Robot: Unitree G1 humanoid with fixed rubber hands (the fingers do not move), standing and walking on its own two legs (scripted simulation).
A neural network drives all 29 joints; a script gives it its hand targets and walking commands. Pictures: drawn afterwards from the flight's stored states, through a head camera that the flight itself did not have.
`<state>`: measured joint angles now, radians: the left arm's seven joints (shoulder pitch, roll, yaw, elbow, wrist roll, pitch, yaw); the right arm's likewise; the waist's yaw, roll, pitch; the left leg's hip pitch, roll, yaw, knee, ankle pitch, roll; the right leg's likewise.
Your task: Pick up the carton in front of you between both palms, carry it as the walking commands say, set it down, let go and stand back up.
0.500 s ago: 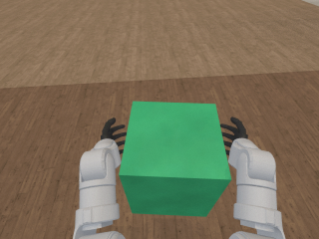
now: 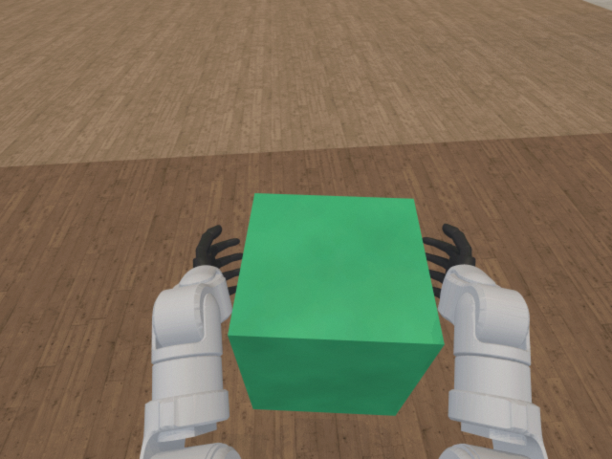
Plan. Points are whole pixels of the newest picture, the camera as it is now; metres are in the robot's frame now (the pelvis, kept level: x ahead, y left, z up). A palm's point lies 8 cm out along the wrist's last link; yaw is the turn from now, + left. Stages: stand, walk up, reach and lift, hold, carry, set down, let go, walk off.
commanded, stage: carry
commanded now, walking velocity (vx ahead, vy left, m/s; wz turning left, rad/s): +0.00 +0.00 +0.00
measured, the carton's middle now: (328, 310) +0.33 +0.00 +0.04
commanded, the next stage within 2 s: none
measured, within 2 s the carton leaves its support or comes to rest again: neither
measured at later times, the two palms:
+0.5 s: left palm (207, 216) +0.40 +0.17 +0.15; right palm (439, 222) +0.39 -0.14 +0.15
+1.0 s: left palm (244, 137) +0.63 +0.15 +0.15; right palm (411, 129) +0.66 -0.16 +0.14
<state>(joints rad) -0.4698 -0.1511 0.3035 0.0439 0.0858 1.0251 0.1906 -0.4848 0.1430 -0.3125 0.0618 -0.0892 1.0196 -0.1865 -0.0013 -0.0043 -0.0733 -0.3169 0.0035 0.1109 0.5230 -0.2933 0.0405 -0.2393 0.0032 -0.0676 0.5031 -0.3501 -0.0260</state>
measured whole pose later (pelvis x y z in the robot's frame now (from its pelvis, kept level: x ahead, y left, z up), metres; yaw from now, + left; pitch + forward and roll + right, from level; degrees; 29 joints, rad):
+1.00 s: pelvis +0.30 -0.03 +0.02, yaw +2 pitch +4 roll +0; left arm -0.50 -0.14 0.25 -0.17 -0.02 1.06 0.22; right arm -0.51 0.14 -0.33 -0.18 -0.04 1.05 -0.21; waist 0.08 0.01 0.01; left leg -0.75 0.06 0.05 1.12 -0.33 0.04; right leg -0.27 0.02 -0.13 0.46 -0.36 -0.07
